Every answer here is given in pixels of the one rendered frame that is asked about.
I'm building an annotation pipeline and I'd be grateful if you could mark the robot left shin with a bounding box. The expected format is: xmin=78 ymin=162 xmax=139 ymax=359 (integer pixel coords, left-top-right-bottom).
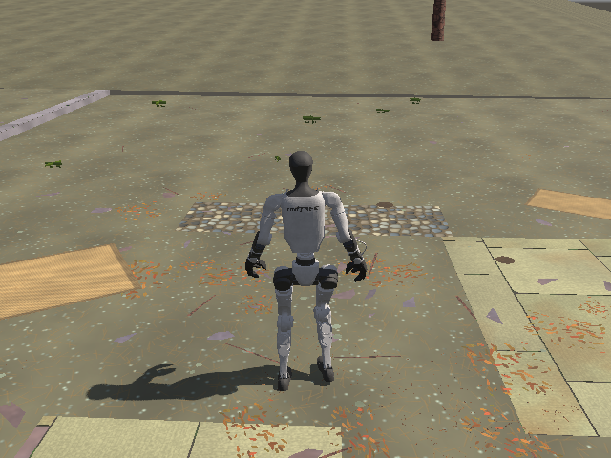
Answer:
xmin=277 ymin=315 xmax=291 ymax=378

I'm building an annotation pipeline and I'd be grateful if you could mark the left robot hand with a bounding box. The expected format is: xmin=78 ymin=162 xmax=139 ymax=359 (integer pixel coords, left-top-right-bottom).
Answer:
xmin=245 ymin=259 xmax=266 ymax=278

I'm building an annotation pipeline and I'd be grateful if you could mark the right robot forearm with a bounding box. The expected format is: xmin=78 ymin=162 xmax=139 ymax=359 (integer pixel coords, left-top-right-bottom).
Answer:
xmin=343 ymin=228 xmax=364 ymax=264

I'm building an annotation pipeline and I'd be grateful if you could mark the right robot hand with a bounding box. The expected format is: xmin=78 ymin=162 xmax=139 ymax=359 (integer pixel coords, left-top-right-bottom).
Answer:
xmin=346 ymin=260 xmax=368 ymax=282

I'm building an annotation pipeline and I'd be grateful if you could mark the right robot foot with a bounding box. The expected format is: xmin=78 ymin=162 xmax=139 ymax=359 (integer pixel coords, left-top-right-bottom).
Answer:
xmin=317 ymin=356 xmax=334 ymax=382

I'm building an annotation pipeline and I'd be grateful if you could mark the robot left upper arm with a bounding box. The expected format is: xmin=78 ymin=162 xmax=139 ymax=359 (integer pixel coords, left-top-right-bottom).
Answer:
xmin=257 ymin=193 xmax=283 ymax=246

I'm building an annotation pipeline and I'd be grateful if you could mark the left robot forearm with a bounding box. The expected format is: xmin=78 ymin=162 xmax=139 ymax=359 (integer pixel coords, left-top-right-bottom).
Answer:
xmin=247 ymin=231 xmax=265 ymax=263

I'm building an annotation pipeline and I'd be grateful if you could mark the robot right upper arm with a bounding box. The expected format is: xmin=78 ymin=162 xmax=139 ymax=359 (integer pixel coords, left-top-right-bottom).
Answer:
xmin=322 ymin=191 xmax=352 ymax=243

